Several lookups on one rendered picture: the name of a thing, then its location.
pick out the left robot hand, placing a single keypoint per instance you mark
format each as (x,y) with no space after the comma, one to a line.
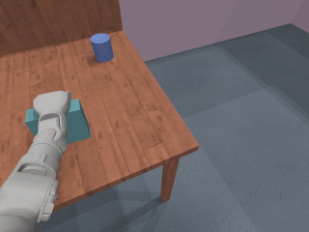
(53,101)

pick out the sponge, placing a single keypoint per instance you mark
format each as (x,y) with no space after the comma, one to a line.
(77,124)

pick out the table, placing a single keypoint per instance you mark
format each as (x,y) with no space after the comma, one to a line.
(45,46)

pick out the robot left upper arm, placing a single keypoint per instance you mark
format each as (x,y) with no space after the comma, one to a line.
(27,200)

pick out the left robot forearm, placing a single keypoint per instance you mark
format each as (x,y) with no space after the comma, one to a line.
(47,149)

